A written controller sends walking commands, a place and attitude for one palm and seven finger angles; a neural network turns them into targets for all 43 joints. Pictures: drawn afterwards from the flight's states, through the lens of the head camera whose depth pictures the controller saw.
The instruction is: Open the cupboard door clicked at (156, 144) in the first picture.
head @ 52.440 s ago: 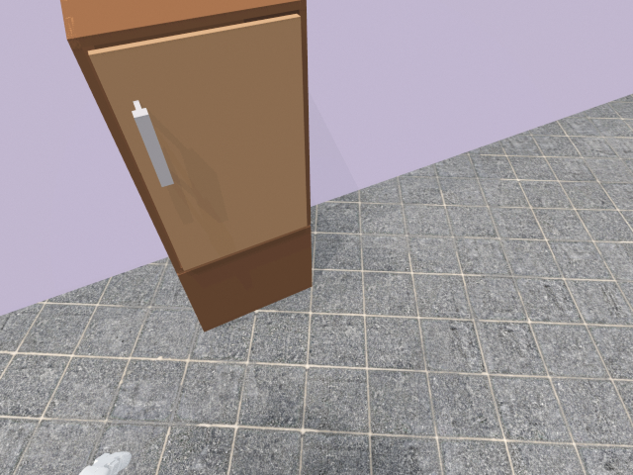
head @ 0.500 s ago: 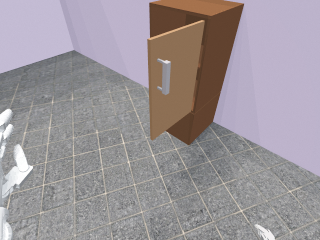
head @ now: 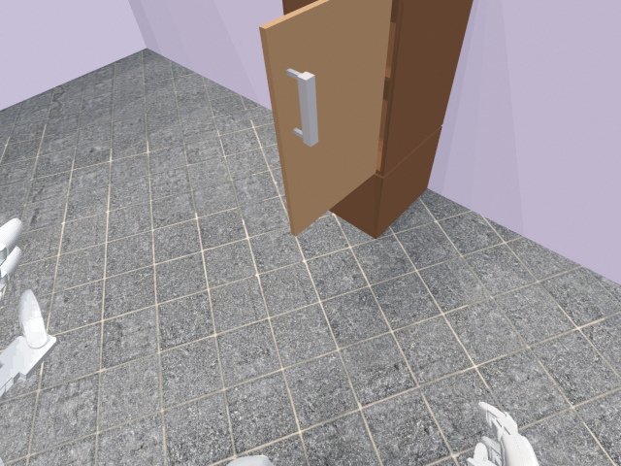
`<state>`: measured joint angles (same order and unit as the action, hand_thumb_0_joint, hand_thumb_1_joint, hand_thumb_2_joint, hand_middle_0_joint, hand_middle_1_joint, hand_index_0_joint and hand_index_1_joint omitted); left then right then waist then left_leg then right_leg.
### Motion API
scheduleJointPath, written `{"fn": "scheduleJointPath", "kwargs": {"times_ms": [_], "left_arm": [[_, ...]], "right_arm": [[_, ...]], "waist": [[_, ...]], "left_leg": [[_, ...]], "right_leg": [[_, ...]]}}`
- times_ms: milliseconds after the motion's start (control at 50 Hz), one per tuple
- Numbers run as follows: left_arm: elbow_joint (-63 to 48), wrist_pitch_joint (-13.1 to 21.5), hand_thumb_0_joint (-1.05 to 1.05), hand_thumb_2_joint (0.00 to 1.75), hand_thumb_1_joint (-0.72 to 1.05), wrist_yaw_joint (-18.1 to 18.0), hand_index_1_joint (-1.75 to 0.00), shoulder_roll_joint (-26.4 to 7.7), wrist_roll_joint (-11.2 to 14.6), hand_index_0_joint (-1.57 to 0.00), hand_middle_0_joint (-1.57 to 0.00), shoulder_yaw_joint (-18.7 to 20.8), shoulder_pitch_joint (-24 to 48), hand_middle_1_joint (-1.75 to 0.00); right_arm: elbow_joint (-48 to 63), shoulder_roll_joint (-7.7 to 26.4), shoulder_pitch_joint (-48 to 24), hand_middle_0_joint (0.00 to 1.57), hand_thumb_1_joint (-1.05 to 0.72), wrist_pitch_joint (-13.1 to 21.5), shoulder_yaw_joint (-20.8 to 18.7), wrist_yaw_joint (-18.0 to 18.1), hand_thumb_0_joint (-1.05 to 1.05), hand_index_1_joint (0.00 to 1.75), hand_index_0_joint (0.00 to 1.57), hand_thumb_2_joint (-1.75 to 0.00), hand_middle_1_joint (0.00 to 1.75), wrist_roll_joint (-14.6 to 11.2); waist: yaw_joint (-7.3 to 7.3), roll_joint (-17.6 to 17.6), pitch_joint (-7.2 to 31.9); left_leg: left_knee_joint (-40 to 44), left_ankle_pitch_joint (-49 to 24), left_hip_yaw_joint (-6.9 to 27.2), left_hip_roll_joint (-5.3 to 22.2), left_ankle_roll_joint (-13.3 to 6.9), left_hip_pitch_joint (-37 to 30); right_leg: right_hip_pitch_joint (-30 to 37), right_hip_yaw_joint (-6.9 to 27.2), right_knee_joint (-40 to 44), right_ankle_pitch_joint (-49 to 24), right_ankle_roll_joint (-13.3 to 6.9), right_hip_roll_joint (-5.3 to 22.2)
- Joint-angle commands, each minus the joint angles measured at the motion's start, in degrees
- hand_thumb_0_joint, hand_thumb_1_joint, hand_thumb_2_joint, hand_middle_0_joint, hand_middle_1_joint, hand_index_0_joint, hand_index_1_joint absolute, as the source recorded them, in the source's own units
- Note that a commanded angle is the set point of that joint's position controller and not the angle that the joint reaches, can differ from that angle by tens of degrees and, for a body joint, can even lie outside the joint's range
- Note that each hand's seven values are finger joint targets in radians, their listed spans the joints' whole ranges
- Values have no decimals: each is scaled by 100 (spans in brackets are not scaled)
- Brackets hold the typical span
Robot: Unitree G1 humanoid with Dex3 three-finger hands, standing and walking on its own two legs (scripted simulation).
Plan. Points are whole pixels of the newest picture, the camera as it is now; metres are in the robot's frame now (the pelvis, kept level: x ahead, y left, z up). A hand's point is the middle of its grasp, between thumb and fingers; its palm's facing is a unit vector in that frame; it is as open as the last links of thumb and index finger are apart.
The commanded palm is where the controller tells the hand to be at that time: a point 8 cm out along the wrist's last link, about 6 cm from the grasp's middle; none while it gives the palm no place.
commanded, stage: stop stepping back and stand still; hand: left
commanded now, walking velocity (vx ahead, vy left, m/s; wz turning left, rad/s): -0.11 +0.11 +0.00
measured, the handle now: (301, 107) +0.79 +0.07 +0.03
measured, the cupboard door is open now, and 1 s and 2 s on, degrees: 88 88 88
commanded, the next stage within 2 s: let the arm hang, fingers relaxed in 0.36 s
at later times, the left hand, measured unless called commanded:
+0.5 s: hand (51, 335) +0.22 +0.28 +0.13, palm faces +0.31 -0.80 -0.52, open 7.4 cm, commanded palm none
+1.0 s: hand out of the picture -0.03 +0.24 -0.17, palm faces +0.03 -0.97 -0.23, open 7.2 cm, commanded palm none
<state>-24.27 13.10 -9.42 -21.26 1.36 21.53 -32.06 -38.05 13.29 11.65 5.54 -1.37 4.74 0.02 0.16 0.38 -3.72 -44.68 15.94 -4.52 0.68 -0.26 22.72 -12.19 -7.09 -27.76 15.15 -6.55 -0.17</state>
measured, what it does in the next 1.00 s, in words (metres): steps on the spot: left foot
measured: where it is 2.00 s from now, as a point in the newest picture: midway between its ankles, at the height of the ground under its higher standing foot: outside the picture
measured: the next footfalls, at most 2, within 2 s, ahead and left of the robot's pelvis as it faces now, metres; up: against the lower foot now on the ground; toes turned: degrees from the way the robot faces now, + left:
left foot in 0.12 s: +0.08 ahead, +0.14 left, +0.00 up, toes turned +3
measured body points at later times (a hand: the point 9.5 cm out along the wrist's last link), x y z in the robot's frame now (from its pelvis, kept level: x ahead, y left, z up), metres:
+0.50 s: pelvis +0.01 +0.03 +0.00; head +0.02 +0.01 +0.44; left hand +0.19 +0.32 +0.16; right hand +0.18 -0.21 -0.10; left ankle +0.04 +0.14 -0.74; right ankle +0.01 -0.03 -0.74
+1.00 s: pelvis -0.01 +0.05 +0.00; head +0.02 +0.05 +0.45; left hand -0.03 +0.29 -0.15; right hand -0.03 -0.17 -0.16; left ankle +0.04 +0.14 -0.74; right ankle +0.01 -0.03 -0.74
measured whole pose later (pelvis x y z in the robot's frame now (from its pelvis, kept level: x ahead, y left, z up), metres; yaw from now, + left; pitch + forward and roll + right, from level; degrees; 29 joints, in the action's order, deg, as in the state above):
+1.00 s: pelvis -0.01 +0.05 +0.00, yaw +1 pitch -1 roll -1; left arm 61.7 -1.4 -1.4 -11.0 -0.3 0.2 -18.7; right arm -61.5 9.7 18.8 -2.2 0.3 1.3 1.2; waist -0.1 1.3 -3.9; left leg -24.9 9.4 -3.4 -1.2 -3.0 14.5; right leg -10.6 -8.0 -23.8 12.2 -3.0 -0.7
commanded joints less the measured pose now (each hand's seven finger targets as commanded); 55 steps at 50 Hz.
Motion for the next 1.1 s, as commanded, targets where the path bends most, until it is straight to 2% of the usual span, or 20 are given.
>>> {"fn": "scheduleJointPath", "kwargs": {"times_ms": [0,40,80,120,140,180,220,320,420,440,460,500,560,600,620,660,720,820,940,1080], "left_arm": [[-1349,438,0,90,90,-231,-30,-1261,54,-20,-20,1034,-2,-30],[-1232,406,0,90,90,-212,-30,-1204,91,-20,-20,1013,-213,-30],[-1235,384,0,90,90,-190,-30,-1251,106,-20,-20,1053,-182,-30],[-1290,343,0,90,90,-140,-30,-1289,99,-20,-20,1016,-31,-30],[-1116,300,0,90,90,-101,-30,-1274,103,-20,-20,975,-88,-30],[-984,209,0,90,90,-90,-30,-1258,68,-20,-20,974,-156,-30],[-1186,181,0,90,90,-78,-30,-1242,82,-20,-20,883,25,-30],[-1698,98,0,90,90,-119,-30,-1323,117,-20,-20,852,75,-30],[-1512,-3,0,90,90,-138,-30,-1297,168,-20,-20,883,43,-30],[3074,-618,0,90,90,640,-30,-217,-282,-20,-20,-1725,612,-30],[3211,-1091,0,90,90,852,-30,-221,-292,-20,-20,-1428,731,-30],[3406,-1264,0,90,90,926,-30,23,-289,-20,-20,-1470,842,-30],[4247,-1258,0,90,90,931,-30,7,-321,-20,-20,-1622,1208,-30],[4909,-1250,0,90,90,901,-30,-77,-337,-20,-20,-1682,1523,-30],[5244,-1264,0,90,90,871,-30,-58,-313,-20,-20,-1740,1698,-30],[5804,-1313,0,90,90,821,-30,63,-260,-20,-20,-1873,1867,-30],[6647,-1309,0,90,90,795,-30,175,-201,-20,-20,-1976,1702,-30],[7704,-1285,0,90,90,769,-30,347,-170,-20,-20,-1952,1331,-30],[8325,-1266,0,90,90,773,-30,450,-180,-20,-20,-1993,1324,-30],[8723,-1249,0,90,90,741,-30,601,-181,-20,-20,-2034,1163,-30]], "right_arm": [[1103,425,-557,20,-90,330,-139,-35,0,30,20,-90,30,-23],[1111,485,-472,20,-90,252,-169,-74,0,30,20,-90,30,-59],[1180,549,-454,20,-90,188,-183,-89,0,30,20,-90,30,-83],[1259,662,-503,20,-90,120,-235,-96,0,30,20,-90,30,-160],[1252,653,-526,20,-90,112,-240,-86,0,30,20,-90,30,-196],[1231,565,-465,20,-90,53,-186,-87,0,30,20,-90,30,-174],[1265,565,-465,20,-90,18,-156,-95,0,30,20,-90,30,-173],[1354,554,-536,20,-90,47,-101,-70,0,30,20,-90,30,-129],[1323,529,-515,20,-90,39,-34,-36,0,30,20,-90,30,-94],[-60,1194,-771,20,-90,471,-230,-545,0,30,20,-90,30,-68],[-132,1402,-149,20,-90,72,-278,-572,0,30,20,-90,30,-27],[-56,1136,-174,20,-90,-144,-176,-516,0,30,20,-90,30,19],[-101,943,-299,20,-90,-276,-25,-497,0,30,20,-90,30,104],[-312,808,-137,20,-90,-407,-8,-481,0,30,20,-90,30,108],[-461,742,-44,20,-90,-480,4,-478,0,30,20,-90,30,122],[-740,542,89,20,-90,-578,71,-486,0,30,20,-90,30,139],[-1109,471,94,20,-90,-590,149,-455,0,30,20,-90,30,147],[-1618,309,349,20,-90,-610,121,-371,0,30,20,-90,30,134],[-2011,303,820,20,-90,-624,40,-322,0,30,20,-90,30,105],[-2368,160,969,20,-90,-604,55,-300,0,30,20,-90,30,109]], "waist": [[136,-458,759],[61,-229,789],[53,24,872],[85,154,937],[66,89,830],[-18,123,919],[-23,22,1072],[24,185,1147],[-12,209,795],[-389,316,351],[-215,344,466],[-118,342,412],[33,-789,581],[-64,-1515,716],[-127,-1523,698],[-188,-714,635],[-84,658,408],[20,1238,361],[-52,137,27],[-76,-119,-169]], "left_leg": [[1167,-181,-28,13,-76,-281],[1719,-545,101,66,-94,-661],[2157,-1403,357,356,-190,-1062],[1963,-2136,620,727,-312,-1310],[1839,-1960,574,719,-283,-1266],[1665,-2039,327,502,-190,-1091],[1704,-1925,302,463,-139,-1051],[1850,-1589,421,472,-162,-1226],[2044,-1051,586,497,-135,-1108],[1406,-1756,774,817,-179,-869],[1740,-1558,954,891,-351,-500],[1977,-775,1191,1010,-551,181],[1972,-383,1234,754,-494,256],[1451,-402,845,325,-306,-415],[1276,-452,699,188,-230,-700],[1346,-687,633,210,-174,-1026],[2199,-691,1017,526,-264,-723],[2637,140,1052,528,-232,-416],[2872,436,1129,605,-270,-559],[2882,263,971,566,-289,-826]], "right_leg": [[876,1506,957,-2408,308,1561],[831,1418,766,-2528,470,1483],[735,1190,470,-2349,726,1094],[513,1150,424,-2187,948,807],[425,1219,540,-2113,1003,818],[668,1280,526,-3055,886,840],[862,1238,490,-3211,868,827],[689,1238,646,-2264,789,754],[343,1242,971,-1032,632,631],[-578,533,85,-1177,486,789],[-393,781,-18,-795,451,652],[-267,655,-459,-14,442,431],[135,905,-9,-2,368,555],[-194,1313,590,-48,115,1041],[-386,1364,707,-133,-21,1175],[-558,1217,653,-111,-41,1126],[-127,983,526,112,259,688],[514,869,774,23,225,655],[222,814,999,295,227,603],[-103,899,1106,443,260,628]]}}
